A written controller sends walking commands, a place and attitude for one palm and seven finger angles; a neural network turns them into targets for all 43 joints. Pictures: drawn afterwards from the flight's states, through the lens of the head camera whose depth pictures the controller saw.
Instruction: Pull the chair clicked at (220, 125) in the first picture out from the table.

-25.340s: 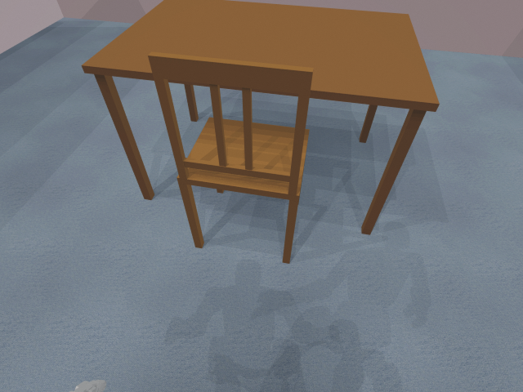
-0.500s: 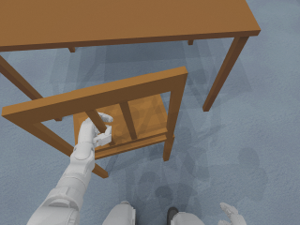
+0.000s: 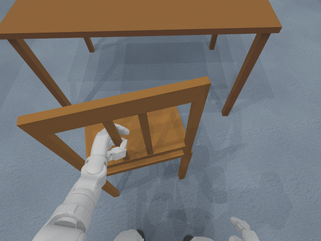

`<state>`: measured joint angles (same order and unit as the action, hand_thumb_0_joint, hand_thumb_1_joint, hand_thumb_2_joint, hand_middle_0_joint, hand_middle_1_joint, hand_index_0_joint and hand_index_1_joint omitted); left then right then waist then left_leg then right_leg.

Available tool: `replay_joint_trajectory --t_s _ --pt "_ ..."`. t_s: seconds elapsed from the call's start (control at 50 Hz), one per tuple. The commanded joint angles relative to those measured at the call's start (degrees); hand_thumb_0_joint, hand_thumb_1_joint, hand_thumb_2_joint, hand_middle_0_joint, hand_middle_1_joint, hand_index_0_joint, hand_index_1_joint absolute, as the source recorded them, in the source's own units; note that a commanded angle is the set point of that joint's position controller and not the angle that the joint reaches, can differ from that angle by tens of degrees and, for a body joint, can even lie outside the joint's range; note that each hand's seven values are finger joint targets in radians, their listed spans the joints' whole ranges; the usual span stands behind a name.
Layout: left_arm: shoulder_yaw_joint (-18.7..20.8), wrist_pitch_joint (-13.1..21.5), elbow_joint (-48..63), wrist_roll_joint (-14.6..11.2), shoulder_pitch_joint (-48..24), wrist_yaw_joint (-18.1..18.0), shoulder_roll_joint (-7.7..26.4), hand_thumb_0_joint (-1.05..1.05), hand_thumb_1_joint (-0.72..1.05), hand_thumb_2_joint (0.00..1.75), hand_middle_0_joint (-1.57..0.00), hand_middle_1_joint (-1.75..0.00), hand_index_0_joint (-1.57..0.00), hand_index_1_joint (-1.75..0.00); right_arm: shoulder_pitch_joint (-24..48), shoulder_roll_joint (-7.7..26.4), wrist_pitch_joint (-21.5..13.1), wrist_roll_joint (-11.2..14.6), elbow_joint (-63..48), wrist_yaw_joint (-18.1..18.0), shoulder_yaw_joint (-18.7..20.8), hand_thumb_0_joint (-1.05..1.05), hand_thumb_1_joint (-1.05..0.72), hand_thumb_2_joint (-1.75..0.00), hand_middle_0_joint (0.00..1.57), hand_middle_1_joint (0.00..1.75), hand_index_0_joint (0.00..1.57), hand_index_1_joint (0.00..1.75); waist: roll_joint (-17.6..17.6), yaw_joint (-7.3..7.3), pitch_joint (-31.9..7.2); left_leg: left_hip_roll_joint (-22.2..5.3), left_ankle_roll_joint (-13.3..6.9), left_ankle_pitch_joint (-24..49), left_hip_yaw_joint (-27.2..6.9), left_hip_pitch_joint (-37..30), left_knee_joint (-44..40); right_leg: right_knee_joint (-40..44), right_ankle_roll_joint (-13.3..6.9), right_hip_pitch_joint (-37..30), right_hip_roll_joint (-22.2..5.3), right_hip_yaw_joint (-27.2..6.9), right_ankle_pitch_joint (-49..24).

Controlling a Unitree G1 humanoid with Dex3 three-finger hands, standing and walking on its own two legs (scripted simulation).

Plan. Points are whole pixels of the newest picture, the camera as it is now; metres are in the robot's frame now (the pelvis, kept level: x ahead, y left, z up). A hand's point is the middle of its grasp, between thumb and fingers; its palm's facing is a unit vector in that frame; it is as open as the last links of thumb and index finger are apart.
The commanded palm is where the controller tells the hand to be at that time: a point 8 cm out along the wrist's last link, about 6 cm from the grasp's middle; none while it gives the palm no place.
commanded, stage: step backward, pulling the chair out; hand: left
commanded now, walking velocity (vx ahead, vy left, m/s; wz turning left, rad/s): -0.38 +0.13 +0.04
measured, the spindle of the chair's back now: (118, 142) +0.38 +0.15 -0.09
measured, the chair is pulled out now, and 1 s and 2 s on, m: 0.28 0.48 0.56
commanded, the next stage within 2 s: stop walking, hand still on the chair in 0.94 s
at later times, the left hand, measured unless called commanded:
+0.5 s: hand (121, 189) +0.23 +0.12 -0.05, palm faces -0.06 -0.98 -0.19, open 5.4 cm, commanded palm +0.22 +0.17 -0.06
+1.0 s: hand (116, 235) +0.13 +0.11 -0.05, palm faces -0.07 -0.98 -0.19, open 5.5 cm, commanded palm +0.12 +0.16 -0.05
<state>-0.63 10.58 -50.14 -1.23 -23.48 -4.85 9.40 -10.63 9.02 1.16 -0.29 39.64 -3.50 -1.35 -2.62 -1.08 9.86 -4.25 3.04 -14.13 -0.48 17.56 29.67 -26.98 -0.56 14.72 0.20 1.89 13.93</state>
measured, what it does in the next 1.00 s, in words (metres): walks backwards: left foot, then right foot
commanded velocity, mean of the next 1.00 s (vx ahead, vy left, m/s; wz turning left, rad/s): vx -0.35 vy -0.05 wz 0.02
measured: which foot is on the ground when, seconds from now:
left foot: down 0.00-0.04, up 0.06-0.30, down 0.32-0.62, up 0.64-0.90, down 0.92-1.00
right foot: down 0.00-0.38, up 0.40-0.54, down 0.56-0.94, up 0.96-1.00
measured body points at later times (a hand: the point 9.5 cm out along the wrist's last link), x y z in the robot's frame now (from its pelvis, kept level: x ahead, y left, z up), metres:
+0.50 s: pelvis -0.12 +0.01 +0.00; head -0.02 +0.01 +0.44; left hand +0.23 +0.17 -0.04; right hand +0.00 -0.25 -0.12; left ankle -0.13 +0.16 -0.74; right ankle -0.10 -0.10 -0.72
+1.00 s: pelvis -0.22 +0.01 +0.00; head -0.14 +0.01 +0.44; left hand +0.13 +0.17 -0.03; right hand -0.10 -0.26 -0.12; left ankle -0.24 +0.16 -0.74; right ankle -0.16 -0.11 -0.73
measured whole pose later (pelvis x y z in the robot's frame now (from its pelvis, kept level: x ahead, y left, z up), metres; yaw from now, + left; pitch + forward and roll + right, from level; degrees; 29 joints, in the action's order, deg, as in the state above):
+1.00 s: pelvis -0.22 +0.01 +0.00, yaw +2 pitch +1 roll +1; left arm -3.8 6.6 -47.6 -1.0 -25.1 -6.1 8.2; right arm -10.4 15.4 2.4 0.9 38.4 -6.4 1.2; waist 1.5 -3.6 8.6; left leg -2.1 2.4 -16.0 1.4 13.6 28.2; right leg -32.8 0.6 22.7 -3.2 2.2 12.3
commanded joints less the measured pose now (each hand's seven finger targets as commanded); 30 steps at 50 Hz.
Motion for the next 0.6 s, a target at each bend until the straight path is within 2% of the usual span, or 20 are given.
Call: replay_joint_trajectory --t_s 0.0,0.02,0.04,0.08,0.1,0.14,0.22,0.26,0.28,0.32,0.34,0.38,0.4,0.42,0.46,0.5,0.52,0.54,0.56,0.58 --pt "2.38 6.35 7.89 2.35 -20.45 -0.24 9.92 0.0 0.9 0.9 -0.5 -1.45 -0.5 -1.45 -1.36 10.09 -1.66 0.84 -3.62 -2.18 4.12 0.0 -0.9 -0.9 0.2 0.3 0.2 0.3 5.4 -2.0 -26.33 -2.44 -0.55 8.93 -0.17 -1.96 11.05 3.9 -4.05 -15.43 -14.17 -8.76 -48.81" --pt "5.59 5.6 5.54 1.66 -19.2 -0.75 12.66 0.0 0.9 0.9 -0.5 -1.45 -0.5 -1.45 -0.93 11.1 -1.97 1.49 -3.02 -2.99 4.9 0.0 -0.9 -0.9 0.2 0.3 0.2 0.3 14.62 -1.08 -29.67 2.21 0.16 -10.8 -0.71 3.46 18.71 2.9 -6.4 -18.61 -18.73 -11.94 -62.05" --pt "6.92 4.34 2.99 1.26 -16.38 -0.72 13.9 0.0 0.9 0.9 -0.5 -1.45 -0.5 -1.45 0.65 11.84 -2.43 1.88 -3.16 -3.21 5.18 0.0 -0.9 -0.9 0.2 0.3 0.2 0.3 16.1 0.46 -30.6 3.29 -0.29 -16.24 -4.21 5.96 24.94 1.02 -7.14 -18.3 -21.41 -11.62 -63.98" --pt "5.94 4.03 3.9 1.3 -17.64 -0.62 11.03 0.0 0.9 0.9 -0.5 -1.45 -0.5 -1.45 3.03 10.18 -2.94 1.53 -3.21 -3.17 3.74 0.0 -0.9 -0.9 0.2 0.3 0.2 0.3 11.92 0.61 -29.89 2.61 -0.08 -15.82 -7.04 8.51 27.75 0.16 -8.55 -16.98 -22.94 -10.86 -55.52" --pt "6.11 4.02 4.8 1.42 -16.81 -0.96 10.89 0.0 0.9 0.9 -0.5 -1.45 -0.5 -1.45 3.66 9.61 -3.13 1.36 -2.89 -3.2 3.08 0.0 -0.9 -0.9 0.2 0.3 0.2 0.3 8.37 0.53 -29.91 2.92 0.26 -15.15 -6.35 8.1 26.71 0.33 -8.58 -17.12 -22.12 -9.91 -53.12" --pt "6.6 3.04 3.84 1.08 -13.81 -1.68 11.28 0.0 0.9 0.9 -0.5 -1.45 -0.5 -1.45 3.53 10.13 -2.79 1.53 -2.65 -3.41 2.62 0.0 -0.9 -0.9 0.2 0.3 0.2 0.3 8.01 0.68 -28.89 2.95 0.28 -14.16 -4.82 6.58 20.13 0.01 -8.06 -17.08 -21.07 -8.3 -50.83" --pt "4.05 1.13 7.51 -0.09 -11.03 -1.66 8.15 0.0 0.9 0.9 -0.5 -1.45 -0.5 -1.45 1.04 11.03 -2.24 1.9 -4.22 -4.21 2.98 0.0 -0.9 -0.9 0.2 0.3 0.2 0.3 12.89 0.2 -30.0 3.22 0.22 -9.33 -1.56 2.37 6.7 0.33 -6.37 -17.9 -18.89 -7.76 -47.09" --pt "2.74 0.42 9.76 -0.38 -9.49 -1.75 7.39 0.0 0.9 0.9 -0.5 -1.45 -0.5 -1.45 -0.12 12.15 -1.6 1.78 -4.43 -4.69 3.43 0.0 -0.9 -0.9 0.2 0.3 0.2 0.3 10.49 -0.36 -30.61 1.17 -0.01 0.27 -0.11 -2.67 -2.86 -1.2 -4.97 -16.58 -17.08 -6.09 -42.71" --pt "1.1 0.34 12.37 -0.67 -10.34 -1.56 6.34 0.0 0.9 0.9 -0.5 -1.45 -0.5 -1.45 -0.32 12.62 -1.29 1.78 -5.12 -4.76 3.74 0.0 -0.9 -0.9 0.2 0.3 0.2 0.3 8.68 -0.98 -31.08 -0.99 -0.72 9.68 -0.36 -5.81 -7.45 -3.23 -3.07 -15.42 -14.99 -4.43 -39.98" --pt "-0.97 0.6 17.0 -0.83 -11.27 -0.88 3.32 0.0 0.9 0.9 -0.5 -1.45 -0.5 -1.45 0.12 14.85 -0.41 1.46 -7.55 -4.37 5.29 0.0 -0.9 -0.9 0.2 0.3 0.2 0.3 -2.45 -0.75 -29.77 -9.89 -5.25 36.48 -7.32 -10.93 -6.51 -7.15 1.05 -7.18 -6.09 -0.43 -25.95" --pt "-2.28 0.64 16.6 -0.5 -10.62 -0.38 1.97 0.0 0.9 0.9 -0.5 -1.45 -0.5 -1.45 -1.12 14.73 0.22 1.58 -7.56 -3.44 5.37 0.0 -0.9 -0.9 0.2 0.3 0.2 0.3 -4.02 -0.94 -28.97 -12.25 -6.76 41.35 -6.87 -12.57 -6.55 -10.05 1.08 -4.74 -3.46 0.54 -14.93" --pt "-3.47 1.92 23.08 0.59 -15.31 0.12 0.72 0.0 0.9 0.9 -0.5 -1.45 -0.5 -1.45 1.12 12.06 -0.51 -0.29 -8.37 -2.35 4.43 0.0 -0.9 -0.9 0.2 0.3 0.2 0.3 -17.18 -1.64 -27.73 -13.88 -8.45 52.29 -8.3 -15.27 -5.88 -16.21 0.5 1.79 -2.36 0.67 3.51" --pt "-2.62 2.41 22.63 1.06 -15.65 0.09 1.36 0.0 0.9 0.9 -0.5 -1.45 -0.5 -1.45 1.13 11.94 -0.94 -0.74 -7.62 -1.73 4.62 0.0 -0.9 -0.9 0.2 0.3 0.2 0.3 -18.71 -1.29 -25.98 -15.03 -9.12 54.4 -8.47 -15.62 -5.41 -17.75 -0.09 4.05 -2.09 -0.08 9.85" --pt "-2.11 2.54 20.8 1.3 -14.33 -0.06 1.34 0.0 0.9 0.9 -0.5 -1.45 -0.5 -1.45 0.85 12.07 -1.17 -0.65 -7.14 -1.16 4.85 0.0 -0.9 -0.9 0.2 0.3 0.2 0.3 -17.73 -0.78 -23.99 -15.59 -9.32 55.43 -7.79 -15.53 -4.16 -17.1 -0.63 4.97 -2.1 -0.54 11.0" --pt "-1.96 2.71 18.66 1.01 -14.73 -0.25 1.58 0.0 0.9 0.9 -0.5 -1.45 -0.5 -1.45 -1.37 12.25 -1.55 0.01 -6.13 -0.45 5.16 0.0 -0.9 -0.9 0.2 0.3 0.2 0.3 -12.52 -1.31 -24.17 -15.51 -8.58 60.73 -7.65 -23.0 0.58 -8.54 -0.77 5.44 -2.08 -1.2 6.4" --pt "-1.71 3.78 16.45 1.51 -17.49 -0.26 2.62 0.0 0.9 0.9 -0.5 -1.45 -0.5 -1.45 -2.89 12.42 -2.28 0.48 -4.58 -0.3 5.49 0.0 -0.9 -0.9 0.2 0.3 0.2 0.3 -9.75 -1.88 -26.37 -13.43 -6.45 60.41 -6.79 -28.31 4.59 3.1 -1.02 3.12 -1.48 -0.43 -1.32" --pt "-1.29 4.42 15.23 1.87 -18.34 -0.2 3.51 0.0 0.9 0.9 -0.5 -1.45 -0.5 -1.45 -3.15 12.16 -2.28 0.47 -4.2 -0.34 5.19 0.0 -0.9 -0.9 0.2 0.3 0.2 0.3 -8.53 -1.98 -27.44 -12.26 -5.51 57.98 -6.26 -27.12 6.68 8.34 -1.12 -0.71 -1.64 -0.34 -8.34" --pt "-0.17 4.79 12.99 2.6 -17.81 -0.11 5.53 0.0 0.9 0.9 -0.5 -1.45 -0.5 -1.45 -3.28 12.21 -2.11 0.63 -3.79 -0.53 4.95 0.0 -0.9 -0.9 0.2 0.3 0.2 0.3 -4.84 -1.77 -27.02 -10.05 -4.28 50.29 -3.85 -21.66 9.6 10.34 -1.39 -6.91 -3.45 -1.15 -22.49" --pt "-0.06 5.47 11.82 2.71 -19.04 0.08 6.77 0.0 0.9 0.9 -0.5 -1.45 -0.5 -1.45 -3.16 11.07 -1.77 0.95 -4.09 -1.08 4.5 0.0 -0.9 -0.9 0.2 0.3 0.2 0.3 2.86 -2.18 -27.38 -6.07 -1.86 26.97 -0.08 -9.04 13.11 7.28 -3.45 -16.75 -9.56 -5.41 -45.02" --pt "2.14 5.44 10.03 2.28 -19.01 -0.17 9.23 0.0 0.9 0.9 -0.5 -1.45 -0.5 -1.45 -1.92 10.68 -1.59 1.27 -4.59 -2.23 4.3 0.0 -0.9 -0.9 0.2 0.3 0.2 0.3 11.27 -1.72 -28.62 -0.44 -0.14 -2.35 1.87 1.75 17.05 2.65 -6.91 -23.37 -16.3 -10.04 -66.67"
